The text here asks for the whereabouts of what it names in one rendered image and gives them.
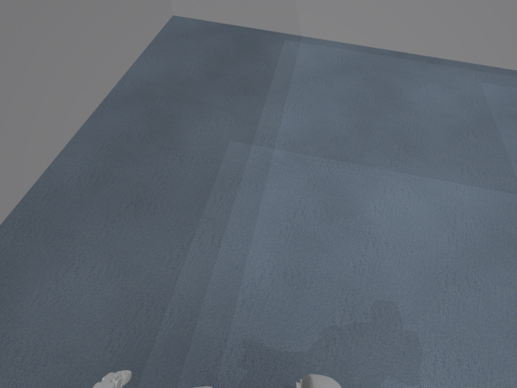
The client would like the robot left hand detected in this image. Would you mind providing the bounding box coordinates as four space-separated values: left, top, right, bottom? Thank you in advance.
92 370 132 388

